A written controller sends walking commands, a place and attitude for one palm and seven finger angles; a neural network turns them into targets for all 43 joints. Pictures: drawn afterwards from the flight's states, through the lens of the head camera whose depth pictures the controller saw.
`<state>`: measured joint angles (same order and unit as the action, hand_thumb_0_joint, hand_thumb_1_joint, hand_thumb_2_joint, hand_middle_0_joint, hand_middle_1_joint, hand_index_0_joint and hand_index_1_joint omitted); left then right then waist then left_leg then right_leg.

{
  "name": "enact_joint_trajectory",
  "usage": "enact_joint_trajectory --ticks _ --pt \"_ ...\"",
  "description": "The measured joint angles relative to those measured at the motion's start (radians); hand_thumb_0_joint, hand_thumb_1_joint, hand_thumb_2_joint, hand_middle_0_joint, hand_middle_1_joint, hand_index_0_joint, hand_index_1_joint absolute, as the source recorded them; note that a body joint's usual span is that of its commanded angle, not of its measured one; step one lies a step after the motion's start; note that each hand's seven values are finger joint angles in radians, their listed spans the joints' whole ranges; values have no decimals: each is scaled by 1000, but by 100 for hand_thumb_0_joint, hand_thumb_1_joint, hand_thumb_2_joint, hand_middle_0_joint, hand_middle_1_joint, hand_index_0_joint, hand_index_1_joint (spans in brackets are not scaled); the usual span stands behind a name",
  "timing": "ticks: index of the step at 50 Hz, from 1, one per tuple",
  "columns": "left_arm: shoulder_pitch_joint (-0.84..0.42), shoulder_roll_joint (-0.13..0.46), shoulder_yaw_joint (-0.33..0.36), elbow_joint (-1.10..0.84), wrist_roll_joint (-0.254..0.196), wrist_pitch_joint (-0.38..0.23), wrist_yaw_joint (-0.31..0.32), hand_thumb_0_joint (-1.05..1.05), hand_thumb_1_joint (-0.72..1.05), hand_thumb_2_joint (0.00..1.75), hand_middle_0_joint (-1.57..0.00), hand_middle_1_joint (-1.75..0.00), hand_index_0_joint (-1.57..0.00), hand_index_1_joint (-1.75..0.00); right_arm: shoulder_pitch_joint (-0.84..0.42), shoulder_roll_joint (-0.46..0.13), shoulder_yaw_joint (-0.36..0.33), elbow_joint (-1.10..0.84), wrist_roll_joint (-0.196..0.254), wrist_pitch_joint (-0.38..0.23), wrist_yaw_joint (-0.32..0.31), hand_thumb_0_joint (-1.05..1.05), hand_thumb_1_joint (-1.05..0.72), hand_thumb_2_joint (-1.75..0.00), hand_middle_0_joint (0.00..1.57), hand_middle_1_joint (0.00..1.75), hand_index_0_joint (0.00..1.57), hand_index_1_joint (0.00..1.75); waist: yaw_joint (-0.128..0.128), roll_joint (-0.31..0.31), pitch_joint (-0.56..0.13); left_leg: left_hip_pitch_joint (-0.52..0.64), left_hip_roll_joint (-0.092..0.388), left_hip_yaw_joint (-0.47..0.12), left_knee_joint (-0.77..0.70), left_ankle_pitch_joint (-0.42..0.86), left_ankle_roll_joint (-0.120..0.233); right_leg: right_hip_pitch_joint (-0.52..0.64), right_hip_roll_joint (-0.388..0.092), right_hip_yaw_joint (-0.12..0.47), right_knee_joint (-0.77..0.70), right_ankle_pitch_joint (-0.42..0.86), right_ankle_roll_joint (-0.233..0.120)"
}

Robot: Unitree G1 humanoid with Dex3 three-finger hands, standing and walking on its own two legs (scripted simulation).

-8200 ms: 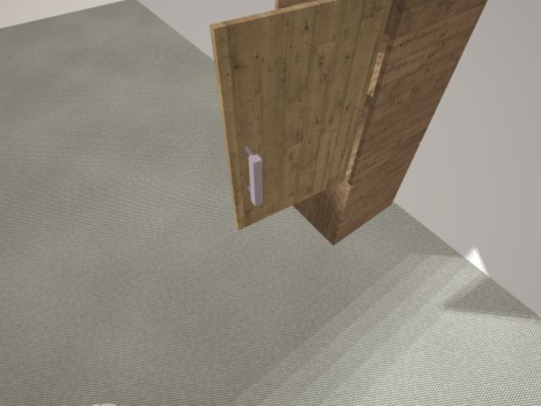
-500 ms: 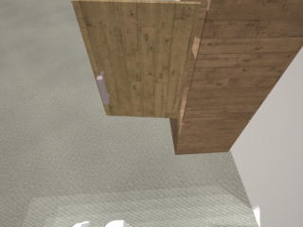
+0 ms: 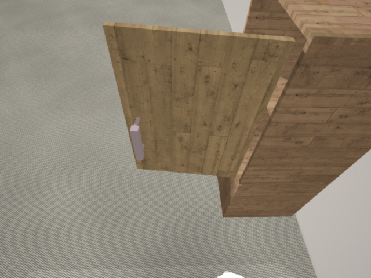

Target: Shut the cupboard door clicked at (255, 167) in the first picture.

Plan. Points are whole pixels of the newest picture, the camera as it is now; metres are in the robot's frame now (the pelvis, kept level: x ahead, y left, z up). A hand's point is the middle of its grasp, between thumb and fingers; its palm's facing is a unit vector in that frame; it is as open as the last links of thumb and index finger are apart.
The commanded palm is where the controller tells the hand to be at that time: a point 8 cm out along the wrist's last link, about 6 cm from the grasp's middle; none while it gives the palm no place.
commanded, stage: come to a stop and stand still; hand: left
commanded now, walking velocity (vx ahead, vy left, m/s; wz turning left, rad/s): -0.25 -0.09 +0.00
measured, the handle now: (139, 139) +0.52 +0.19 -0.11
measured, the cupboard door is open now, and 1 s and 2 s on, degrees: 83 83 83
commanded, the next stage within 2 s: look again from close up in 1.34 s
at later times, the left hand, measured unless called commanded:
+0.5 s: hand out of the picture +0.11 +0.19 -0.19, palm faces +0.04 -0.98 -0.18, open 7.4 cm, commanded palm none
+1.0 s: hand out of the picture +0.00 +0.19 -0.18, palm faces +0.03 -0.98 -0.20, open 7.4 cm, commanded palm none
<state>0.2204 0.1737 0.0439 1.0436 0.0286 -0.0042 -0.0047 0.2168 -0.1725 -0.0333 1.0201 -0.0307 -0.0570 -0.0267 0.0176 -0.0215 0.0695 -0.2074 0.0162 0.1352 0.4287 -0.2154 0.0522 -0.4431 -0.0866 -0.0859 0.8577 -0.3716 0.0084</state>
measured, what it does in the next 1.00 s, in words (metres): steps on the spot: right foot, then right foot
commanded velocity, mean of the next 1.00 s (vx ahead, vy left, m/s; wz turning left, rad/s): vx -0.08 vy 0.02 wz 0.00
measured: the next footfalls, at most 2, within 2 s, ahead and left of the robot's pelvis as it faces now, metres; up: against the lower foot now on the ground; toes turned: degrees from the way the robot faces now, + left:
right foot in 0.10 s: +0.12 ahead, -0.14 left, +0.00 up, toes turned -5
right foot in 0.80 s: -0.01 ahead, -0.11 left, +0.00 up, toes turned +0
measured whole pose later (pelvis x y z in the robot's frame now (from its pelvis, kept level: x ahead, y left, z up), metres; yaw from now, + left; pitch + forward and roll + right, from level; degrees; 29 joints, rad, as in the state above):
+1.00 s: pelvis +0.00 +0.02 +0.00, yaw +1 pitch -1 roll +0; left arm 0.27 0.17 0.00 1.10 0.01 0.01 0.03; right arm 0.21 -0.16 -0.02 1.09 -0.01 0.00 -0.02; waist 0.00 -0.01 0.04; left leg -0.23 -0.03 0.11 0.40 -0.16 0.06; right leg -0.11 -0.02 0.00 0.42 -0.30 0.02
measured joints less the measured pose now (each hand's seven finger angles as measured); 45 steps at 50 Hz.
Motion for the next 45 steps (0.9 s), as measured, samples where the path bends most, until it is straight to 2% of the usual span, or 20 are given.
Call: enact_joint_trajectory --ticks 3,5,6,9,12,16,20,22,23,25,27,30,32,37,40,41,45 --pt "-41 14 -2 -23 -1 -5 4 0 93 90 -20 -30 -20 -30 35 0 5 27 0 19 0 -1 -94 -90 21 30 20 30 -17 1 0 16 0 -7 23 -33 -12 57 11 -3 -177 74 4" --pt "-52 32 -5 -34 -3 -16 9 0 93 90 -20 -30 -20 -30 60 12 10 47 6 32 0 -1 -93 -90 21 30 20 30 -20 -26 -10 17 -15 0 66 -74 -26 123 8 18 -314 207 2" --pt "-59 34 -7 -29 -4 -20 15 0 93 90 -20 -30 -20 -30 63 14 12 59 10 41 1 0 -93 -90 20 30 20 30 -18 -29 -13 17 -15 6 87 -95 -33 134 10 27 -324 187 -2" --pt "-78 23 -27 -11 -9 -9 17 0 92 90 -20 -30 -20 -30 65 12 12 74 16 56 2 0 -92 -90 20 30 20 30 -47 0 -16 39 -3 -6 63 -95 -46 144 24 18 -310 132 -9" --pt "-94 14 -33 -16 -15 -3 23 0 92 90 -20 -30 -20 -30 69 19 12 74 18 65 2 0 -92 -90 20 30 20 30 -56 11 -15 44 1 -12 49 -98 -51 147 28 11 -317 125 -12" --pt "-114 10 -25 -36 -15 2 32 0 91 90 -20 -30 -20 -30 60 23 4 57 22 83 1 0 -91 -90 20 30 20 30 -54 8 8 3 6 -27 129 -100 -73 147 26 -2 -305 118 -19" --pt "-121 3 -15 -49 -6 12 41 0 91 90 -20 -30 -20 -30 30 8 -11 39 25 106 -1 1 -91 -90 20 30 20 30 -37 3 36 -63 -5 -63 267 -254 -89 157 21 -12 -318 134 -16" --pt "-114 7 -10 -51 -4 20 41 0 91 90 -20 -30 -20 -30 13 1 -17 26 26 108 -1 1 -91 -90 20 30 20 30 -31 -9 42 -66 -9 -65 238 -227 -92 157 17 -9 -323 146 -6" --pt "-106 11 -7 -50 -5 25 40 0 90 90 -20 -30 -20 -30 8 -2 -18 19 24 104 0 1 -91 -90 20 30 20 30 -30 -14 40 -55 -8 -62 190 -173 -91 153 16 -7 -318 148 1" --pt "-90 21 -2 -44 -11 39 35 0 90 90 -20 -30 -20 -30 7 -3 -18 7 17 92 2 0 -91 -90 20 30 20 30 -27 -31 32 -50 -12 -51 146 -62 -46 135 12 2 -288 131 13" --pt "-72 29 4 -35 -12 61 34 0 91 90 -20 -30 -20 -30 12 1 -15 -3 6 89 2 0 -91 -90 20 30 20 30 -21 -39 15 -56 -14 -43 146 -68 -4 103 28 34 -202 5 7" --pt "-45 35 12 -24 -6 77 28 0 91 90 -20 -30 -20 -30 13 7 -5 -9 0 85 -4 0 -91 -90 20 30 20 30 -15 -33 -5 -54 -16 -45 96 -50 14 65 59 77 -24 -65 -7" --pt "-30 39 13 -19 -5 72 26 0 91 90 -20 -30 -20 -30 7 14 3 -8 -1 78 -8 0 -91 -90 20 30 20 30 -7 -30 -5 -51 -20 -48 58 -22 17 74 67 86 14 -70 -8" --pt "6 37 -2 4 -12 56 28 0 91 90 -20 -30 -20 -30 -19 25 11 3 8 59 -10 0 -91 -90 20 30 20 30 4 -19 -1 -48 -34 -39 4 21 25 189 61 73 -161 -64 0" --pt "29 35 -12 17 -14 45 31 0 91 90 -20 -30 -20 -30 -28 26 11 12 18 55 -7 0 -91 -90 21 30 21 30 5 -22 -13 -59 -51 -22 13 21 23 281 53 81 -351 54 -6" --pt "35 34 -14 23 -13 38 34 0 91 90 -20 -30 -20 -30 -32 28 10 17 22 55 -5 0 -91 -90 21 30 21 30 6 -28 -17 -66 -58 -12 23 17 22 301 46 93 -397 46 0" --pt "41 7 -33 49 -13 27 35 0 91 90 -20 -30 -20 -30 -39 16 4 35 24 55 -1 0 -92 -90 21 30 21 30 -11 13 -15 -50 -48 -17 -3 40 17 314 57 90 -418 57 15"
